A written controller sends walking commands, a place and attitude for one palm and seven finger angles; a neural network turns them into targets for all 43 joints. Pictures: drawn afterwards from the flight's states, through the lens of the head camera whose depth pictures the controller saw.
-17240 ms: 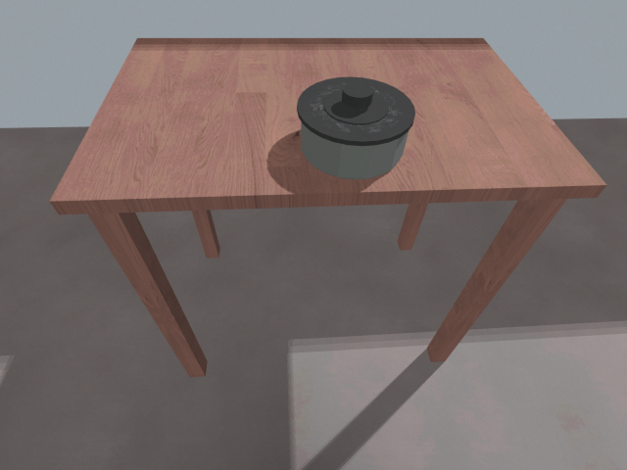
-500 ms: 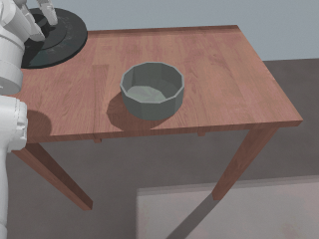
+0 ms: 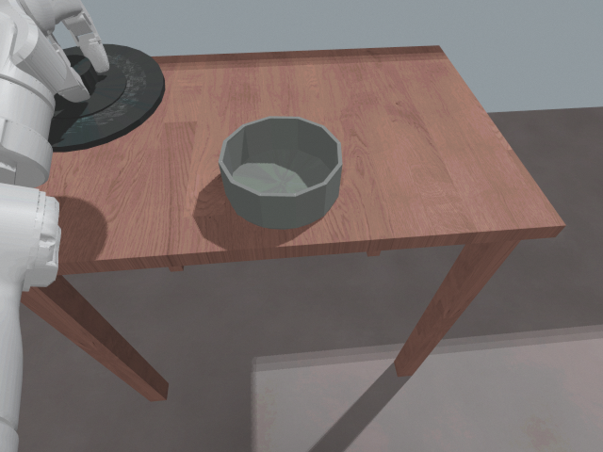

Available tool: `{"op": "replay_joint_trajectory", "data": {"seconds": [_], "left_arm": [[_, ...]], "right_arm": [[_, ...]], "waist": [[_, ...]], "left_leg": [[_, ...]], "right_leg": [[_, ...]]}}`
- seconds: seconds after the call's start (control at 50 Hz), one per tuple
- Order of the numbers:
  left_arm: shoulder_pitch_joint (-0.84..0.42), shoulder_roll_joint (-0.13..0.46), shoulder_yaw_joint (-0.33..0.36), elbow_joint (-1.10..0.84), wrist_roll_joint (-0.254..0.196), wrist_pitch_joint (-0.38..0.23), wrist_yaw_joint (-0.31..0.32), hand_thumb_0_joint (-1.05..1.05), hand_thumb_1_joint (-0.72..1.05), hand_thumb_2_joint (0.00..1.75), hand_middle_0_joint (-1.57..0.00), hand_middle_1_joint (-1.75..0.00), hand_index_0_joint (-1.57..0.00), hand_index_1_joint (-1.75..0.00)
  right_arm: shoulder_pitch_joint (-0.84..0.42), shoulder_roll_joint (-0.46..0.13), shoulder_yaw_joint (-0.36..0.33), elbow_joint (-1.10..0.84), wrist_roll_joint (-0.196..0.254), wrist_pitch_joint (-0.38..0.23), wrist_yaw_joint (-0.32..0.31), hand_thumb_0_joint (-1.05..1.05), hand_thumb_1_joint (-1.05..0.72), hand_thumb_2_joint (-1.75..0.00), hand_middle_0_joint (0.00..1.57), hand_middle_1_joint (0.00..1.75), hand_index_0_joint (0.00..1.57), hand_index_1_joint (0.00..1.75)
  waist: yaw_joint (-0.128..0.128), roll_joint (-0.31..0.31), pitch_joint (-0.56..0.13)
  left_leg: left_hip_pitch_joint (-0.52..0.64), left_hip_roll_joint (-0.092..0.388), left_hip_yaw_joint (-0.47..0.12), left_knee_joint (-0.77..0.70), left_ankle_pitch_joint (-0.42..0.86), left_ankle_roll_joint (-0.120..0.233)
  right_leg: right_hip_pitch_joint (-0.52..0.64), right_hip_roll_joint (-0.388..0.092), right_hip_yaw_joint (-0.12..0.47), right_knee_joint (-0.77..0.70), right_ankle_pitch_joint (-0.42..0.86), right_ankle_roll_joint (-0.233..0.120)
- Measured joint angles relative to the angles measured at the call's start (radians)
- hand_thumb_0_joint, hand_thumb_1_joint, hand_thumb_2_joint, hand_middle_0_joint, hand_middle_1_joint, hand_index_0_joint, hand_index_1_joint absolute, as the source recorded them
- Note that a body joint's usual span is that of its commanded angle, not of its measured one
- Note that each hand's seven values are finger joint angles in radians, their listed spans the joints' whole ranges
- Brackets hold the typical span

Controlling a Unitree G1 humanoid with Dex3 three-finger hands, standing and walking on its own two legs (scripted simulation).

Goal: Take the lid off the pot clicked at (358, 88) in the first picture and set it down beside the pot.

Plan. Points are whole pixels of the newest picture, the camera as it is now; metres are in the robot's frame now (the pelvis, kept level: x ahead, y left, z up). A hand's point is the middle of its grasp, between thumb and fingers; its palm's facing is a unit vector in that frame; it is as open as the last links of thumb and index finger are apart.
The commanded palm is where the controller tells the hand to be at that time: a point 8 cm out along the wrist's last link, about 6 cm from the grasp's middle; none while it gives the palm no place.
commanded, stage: lower the lid onto the table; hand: left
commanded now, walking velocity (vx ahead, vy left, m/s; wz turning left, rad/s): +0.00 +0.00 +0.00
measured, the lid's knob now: (72, 74) +0.50 +0.26 +0.25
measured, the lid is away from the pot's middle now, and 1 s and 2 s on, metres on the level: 0.24 0.25 0.24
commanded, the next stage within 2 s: none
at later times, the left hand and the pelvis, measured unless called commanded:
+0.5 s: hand (79, 95) +0.48 +0.25 +0.23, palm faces -0.32 -0.19 -0.93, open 7.6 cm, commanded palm +0.47 +0.25 +0.31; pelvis +0.00 +0.00 +0.00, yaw +0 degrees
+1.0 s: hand (83, 123) +0.47 +0.26 +0.20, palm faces -0.37 -0.17 -0.91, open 7.6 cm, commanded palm +0.46 +0.26 +0.27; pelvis +0.00 +0.01 +0.00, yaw +0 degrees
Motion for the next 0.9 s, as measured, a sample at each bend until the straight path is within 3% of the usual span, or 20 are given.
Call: {"op": "replay_joint_trajectory", "data": {"seconds": [0.18, 0.36, 0.9], "left_arm": [[0.04, -0.002, -0.015, -0.015, -0.01, -0.005, 0.006, 0.03, 0.19, 0.78, -0.62, -0.95, -0.7, -0.98], [0.052, -0.006, 0.016, -0.001, -0.009, -0.051, 0.018, 0.03, 0.19, 0.78, -0.62, -0.95, -0.7, -0.98], [0.144, 0.01, 0.029, -0.003, -0.02, -0.113, 0.041, 0.03, 0.19, 0.77, -0.62, -0.95, -0.69, -0.98]], "right_arm": [[0.006, -0.007, -0.007, 0.006, 0.004, 0.008, 0.001, 0.0, -0.91, -0.89, 0.2, 0.3, 0.2, 0.3], [0.0, 0.004, -0.006, 0.006, 0.001, 0.001, -0.005, 0.0, -0.91, -0.89, 0.21, 0.3, 0.2, 0.3], [0.028, -0.001, -0.021, -0.001, 0.005, 0.034, -0.006, 0.0, -0.91, -0.89, 0.21, 0.3, 0.21, 0.3]], "waist": [[-0.002, 0.002, 0.008], [-0.01, -0.001, 0.006], [-0.021, -0.006, 0.004]], "left_leg": [[-0.007, -0.002, -0.003, 0.014, -0.007, 0.003], [-0.021, -0.002, 0.0, 0.02, -0.007, 0.005], [-0.041, 0.004, 0.002, 0.058, -0.025, 0.007]], "right_leg": [[-0.001, -0.001, -0.003, 0.004, -0.003, 0.003], [-0.016, -0.001, -0.001, 0.01, -0.002, 0.004], [-0.027, 0.005, 0.002, 0.026, -0.007, 0.004]]}}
